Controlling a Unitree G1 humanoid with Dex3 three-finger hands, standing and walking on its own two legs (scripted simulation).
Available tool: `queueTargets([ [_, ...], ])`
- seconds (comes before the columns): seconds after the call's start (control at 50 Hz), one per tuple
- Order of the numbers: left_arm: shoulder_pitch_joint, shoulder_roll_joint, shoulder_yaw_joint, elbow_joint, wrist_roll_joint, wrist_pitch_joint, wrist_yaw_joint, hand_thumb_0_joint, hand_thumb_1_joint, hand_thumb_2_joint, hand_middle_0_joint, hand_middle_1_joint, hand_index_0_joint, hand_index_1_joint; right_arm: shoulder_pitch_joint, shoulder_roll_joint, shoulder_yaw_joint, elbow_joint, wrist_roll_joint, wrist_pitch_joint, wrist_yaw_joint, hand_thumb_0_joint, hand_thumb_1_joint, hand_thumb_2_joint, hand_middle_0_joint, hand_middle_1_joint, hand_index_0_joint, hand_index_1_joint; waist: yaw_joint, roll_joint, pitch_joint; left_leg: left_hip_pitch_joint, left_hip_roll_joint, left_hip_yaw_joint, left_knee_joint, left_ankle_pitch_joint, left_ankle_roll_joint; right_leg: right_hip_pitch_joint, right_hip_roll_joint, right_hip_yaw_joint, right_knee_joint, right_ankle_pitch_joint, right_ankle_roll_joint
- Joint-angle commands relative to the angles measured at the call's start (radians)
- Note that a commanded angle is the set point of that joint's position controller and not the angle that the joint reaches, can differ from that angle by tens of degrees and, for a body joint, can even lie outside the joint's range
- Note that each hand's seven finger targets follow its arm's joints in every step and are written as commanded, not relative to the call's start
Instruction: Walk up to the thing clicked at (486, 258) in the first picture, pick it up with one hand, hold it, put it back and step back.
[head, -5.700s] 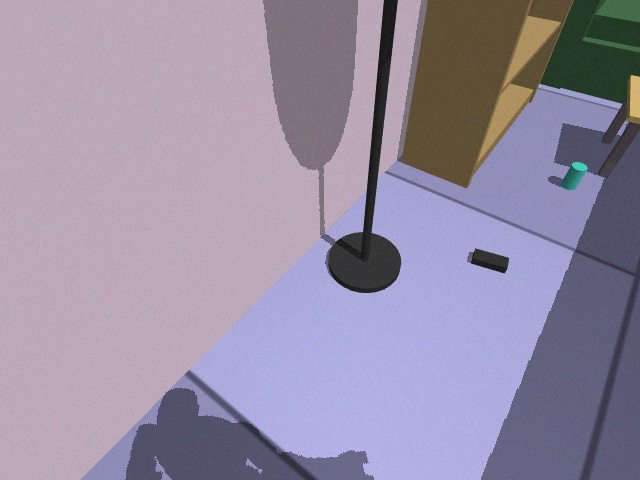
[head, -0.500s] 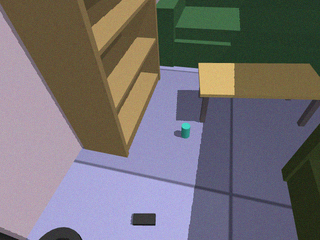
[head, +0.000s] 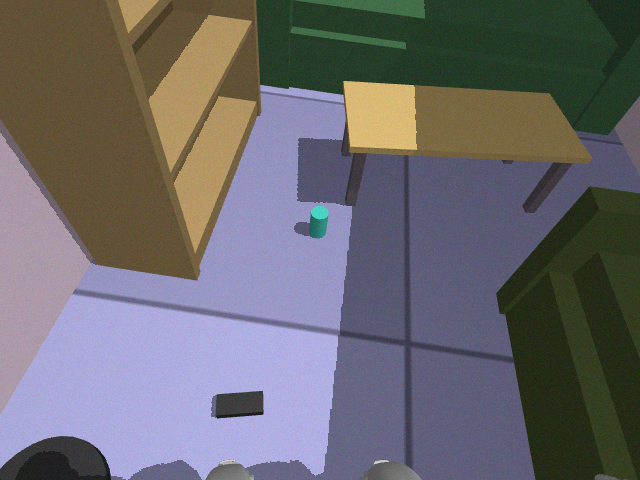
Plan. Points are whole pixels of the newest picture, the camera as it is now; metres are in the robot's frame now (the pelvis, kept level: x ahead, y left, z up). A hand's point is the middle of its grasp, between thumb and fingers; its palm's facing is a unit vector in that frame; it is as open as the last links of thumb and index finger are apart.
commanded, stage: walk up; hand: left
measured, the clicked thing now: (240, 404) +0.40 +0.19 -0.72
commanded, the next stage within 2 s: none
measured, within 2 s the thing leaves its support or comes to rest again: neither
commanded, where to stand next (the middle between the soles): +0.04 -0.02 m, yaw +6 degrees
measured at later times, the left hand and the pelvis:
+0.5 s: hand out of the picture +0.05 +0.33 -0.13, palm faces +0.07 -0.86 -0.50, open 7.3 cm; pelvis +0.03 +0.02 +0.00, yaw +5 degrees
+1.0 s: hand out of the picture +0.03 +0.22 -0.15, palm faces +0.04 -0.93 -0.36, open 7.3 cm; pelvis -0.01 -0.05 +0.00, yaw +5 degrees
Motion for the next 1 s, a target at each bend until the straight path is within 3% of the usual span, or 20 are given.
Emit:
queueTargets([
  [0.0, 0.233, 0.131, 0.065, 0.032, -0.011, -0.050, 0.018, 0.000, 0.900, 0.900, -0.200, -0.300, -0.200, -0.300, -0.069, -0.277, -0.064, -0.089, -0.011, 0.020, 0.016, 0.000, -0.900, -0.900, 0.200, 0.300, 0.200, 0.300, 0.074, 0.284, -0.133, -0.194, 0.069, -0.122, -0.147, -0.338, 0.168, 0.309, 0.047, -0.162, -0.335, 0.060, -0.018],
  [0.02, 0.272, 0.167, 0.077, 0.040, 0.004, -0.059, 0.028, 0.000, 0.900, 0.900, -0.200, -0.300, -0.200, -0.300, -0.053, -0.202, -0.039, -0.087, -0.006, 0.029, 0.012, 0.000, -0.900, -0.900, 0.200, 0.300, 0.200, 0.300, 0.109, 0.072, -0.117, -0.259, -0.007, -0.048, 0.073, -0.379, 0.125, 0.319, 0.030, -0.096, -0.487, -0.004, -0.030],
  [0.04, 0.226, 0.251, 0.092, -0.011, 0.027, -0.072, 0.037, 0.000, 0.900, 0.900, -0.200, -0.300, -0.200, -0.300, -0.018, -0.117, -0.009, -0.102, 0.008, 0.028, 0.007, 0.000, -0.900, -0.900, 0.200, 0.300, 0.200, 0.300, 0.096, -0.194, -0.057, -0.389, -0.139, 0.006, 0.322, -0.407, 0.060, 0.211, -0.204, 0.355, -0.691, -0.231, -0.117],
  [0.06, 0.055, 0.328, 0.085, -0.077, 0.030, -0.078, 0.048, 0.000, 0.900, 0.900, -0.200, -0.300, -0.200, -0.300, -0.086, -0.167, -0.029, -0.099, 0.022, 0.024, -0.018, 0.000, -0.900, -0.900, 0.200, 0.300, 0.200, 0.300, 0.067, -0.141, -0.019, -0.308, -0.160, -0.231, 0.370, -0.364, 0.045, 0.008, -0.329, 0.595, -0.803, -0.226, -0.226],
  [0.12, -0.049, 0.227, 0.058, -0.080, 0.007, -0.109, 0.068, 0.000, 0.900, 0.900, -0.200, -0.300, -0.200, -0.300, 0.029, -0.203, -0.033, -0.002, 0.046, 0.011, 0.000, 0.000, -0.900, -0.900, 0.200, 0.300, 0.200, 0.300, -0.012, -0.008, -0.038, -0.201, -0.116, -0.203, 0.335, -0.183, 0.043, 0.085, -0.225, 0.292, -0.625, -0.027, -0.198],
  [0.18, 0.057, 0.233, 0.059, -0.053, 0.002, -0.154, 0.084, 0.000, 0.900, 0.900, -0.200, -0.300, -0.200, -0.300, 0.028, -0.197, -0.040, 0.001, 0.011, 0.033, 0.035, 0.000, -0.900, -0.900, 0.200, 0.300, 0.200, 0.300, 0.028, 0.002, -0.071, -0.229, -0.112, -0.200, 0.279, -0.162, 0.041, 0.235, -0.264, 0.283, -0.609, 0.055, -0.213],
  [0.26, 0.186, 0.275, 0.076, -0.037, -0.012, -0.187, 0.127, 0.000, 0.900, 0.900, -0.200, -0.300, -0.200, -0.300, -0.036, -0.197, -0.055, -0.086, -0.032, 0.063, 0.082, 0.000, -0.900, -0.900, 0.200, 0.300, 0.200, 0.300, 0.056, -0.006, -0.066, -0.332, -0.086, -0.213, 0.290, -0.176, 0.027, 0.395, -0.352, 0.272, -0.531, 0.551, -0.268],
  [0.36, 0.101, 0.218, 0.038, -0.090, -0.007, -0.188, 0.120, 0.000, 0.900, 0.900, -0.200, -0.300, -0.200, -0.300, -0.028, -0.140, -0.060, -0.087, 0.011, 0.040, 0.101, 0.000, -0.900, -0.900, 0.200, 0.300, 0.200, 0.300, 0.027, -0.126, -0.115, -0.074, -0.121, -0.057, 0.052, -0.138, 0.037, 0.259, -0.245, 0.025, -0.444, 0.751, -0.214],
  [0.42, 0.030, 0.111, -0.009, -0.106, -0.033, -0.145, 0.101, 0.000, 0.900, 0.900, -0.200, -0.300, -0.200, -0.300, 0.159, -0.169, -0.072, 0.014, 0.033, 0.000, 0.063, 0.000, -0.900, -0.900, 0.200, 0.300, 0.200, 0.300, -0.077, 0.043, -0.202, 0.349, -0.177, -0.014, -0.207, 0.227, 0.055, 0.026, -0.084, -0.138, -0.071, 0.537, -0.100],
  [0.44, 0.065, 0.035, -0.031, -0.124, -0.043, -0.139, 0.099, 0.000, 0.900, 0.900, -0.200, -0.300, -0.200, -0.300, 0.181, -0.241, -0.084, -0.002, 0.020, -0.016, 0.046, 0.000, -0.900, -0.900, 0.200, 0.300, 0.200, 0.300, -0.084, 0.222, -0.250, 0.460, 0.031, -0.342, -0.225, 0.427, 0.126, -0.140, -0.006, -0.106, 0.099, 0.212, -0.037],
  [0.46, 0.074, 0.078, -0.022, -0.112, -0.048, -0.117, 0.110, 0.000, 0.900, 0.900, -0.200, -0.300, -0.200, -0.300, 0.152, -0.313, -0.081, -0.038, 0.042, -0.019, 0.040, 0.000, -0.900, -0.900, 0.200, 0.300, 0.200, 0.300, -0.071, 0.209, -0.305, 0.330, 0.278, -0.656, -0.297, 0.503, 0.292, -0.089, 0.045, -0.019, 0.128, -0.118, -0.029],
  [0.48, 0.031, 0.143, -0.009, -0.079, -0.047, -0.103, 0.117, 0.000, 0.900, 0.900, -0.200, -0.300, -0.200, -0.300, 0.096, -0.302, -0.079, -0.032, 0.056, -0.014, 0.037, 0.000, -0.900, -0.900, 0.200, 0.300, 0.200, 0.300, -0.053, 0.115, -0.258, 0.209, 0.280, -0.663, -0.305, 0.415, 0.343, -0.029, 0.009, 0.045, 0.179, -0.140, -0.033],
  [0.54, 0.055, 0.143, 0.004, -0.044, -0.043, -0.088, 0.107, 0.000, 0.900, 0.900, -0.200, -0.300, -0.200, -0.300, -0.020, -0.256, -0.054, -0.045, 0.039, -0.010, 0.010, 0.000, -0.900, -0.900, 0.200, 0.300, 0.200, 0.300, 0.005, 0.147, -0.129, 0.136, 0.162, -0.390, -0.225, 0.454, 0.246, -0.080, -0.018, 0.021, 0.135, -0.048, -0.038],
  [0.76, 0.043, 0.131, 0.056, -0.114, 0.001, -0.039, 0.044, 0.000, 0.900, 0.900, -0.200, -0.300, -0.200, -0.300, -0.021, -0.288, -0.067, -0.087, 0.012, -0.002, -0.033, 0.000, -0.900, -0.900, 0.200, 0.300, 0.200, 0.300, -0.008, 0.321, -0.260, 0.157, 0.170, -0.375, -0.151, 0.354, 0.281, -0.031, -0.025, -0.063, -0.014, -0.033, -0.016],
  [0.8, 0.111, 0.113, 0.058, -0.068, -0.003, -0.062, 0.044, 0.000, 0.900, 0.900, -0.200, -0.300, -0.200, -0.300, -0.096, -0.271, -0.052, -0.107, 0.013, 0.008, -0.017, 0.000, -0.900, -0.900, 0.200, 0.300, 0.200, 0.300, 0.042, 0.300, -0.274, -0.008, 0.088, -0.279, -0.081, 0.182, 0.219, 0.192, 0.014, -0.121, -0.287, 0.055, -0.034],
  [0.82, 0.144, 0.122, 0.065, -0.043, 0.000, -0.083, 0.051, 0.000, 0.900, 0.900, -0.200, -0.300, -0.200, -0.300, -0.087, -0.220, -0.032, -0.102, 0.014, 0.022, -0.006, 0.000, -0.900, -0.900, 0.200, 0.300, 0.200, 0.300, 0.058, 0.213, -0.257, -0.102, 0.010, -0.206, 0.045, 0.035, 0.162, 0.283, 0.037, -0.102, -0.422, 0.082, -0.029],
  [0.86, 0.070, 0.311, 0.088, -0.081, 0.011, -0.109, 0.069, 0.000, 0.900, 0.900, -0.200, -0.300, -0.200, -0.300, -0.147, -0.150, -0.016, -0.131, 0.025, 0.032, -0.008, 0.000, -0.900, -0.900, 0.200, 0.300, 0.200, 0.300, 0.070, -0.077, -0.144, -0.271, -0.172, -0.203, 0.319, -0.315, 0.051, 0.065, -0.363, 0.569, -0.702, -0.171, -0.221],
  [0.88, -0.040, 0.321, 0.085, -0.112, 0.012, -0.111, 0.070, 0.000, 0.900, 0.900, -0.200, -0.300, -0.200, -0.300, -0.135, -0.212, -0.035, -0.098, 0.026, 0.025, -0.010, 0.000, -0.900, -0.900, 0.200, 0.300, 0.200, 0.300, 0.037, -0.034, -0.085, -0.210, -0.140, -0.246, 0.393, -0.305, 0.047, -0.025, -0.399, 0.575, -0.714, -0.176, -0.280],
  [0.92, -0.073, 0.220, 0.060, -0.094, 0.008, -0.126, 0.079, 0.000, 0.900, 0.900, -0.200, -0.300, -0.200, -0.300, -0.065, -0.209, -0.031, -0.023, 0.040, 0.015, 0.007, 0.000, -0.900, -0.900, 0.200, 0.300, 0.200, 0.300, 0.005, 0.059, -0.049, -0.212, -0.145, -0.207, 0.366, -0.226, 0.046, 0.051, -0.266, 0.312, -0.587, -0.025, -0.220],
  [0.98, 0.045, 0.245, 0.066, -0.057, 0.013, -0.167, 0.082, 0.000, 0.900, 0.900, -0.200, -0.300, -0.200, -0.300, -0.020, -0.200, -0.033, -0.011, 0.010, 0.017, 0.044, 0.000, -0.900, -0.900, 0.200, 0.300, 0.200, 0.300, 0.038, -0.023, -0.102, -0.245, -0.122, -0.134, 0.275, -0.191, 0.042, 0.235, -0.258, 0.311, -0.613, -0.156, -0.216],
])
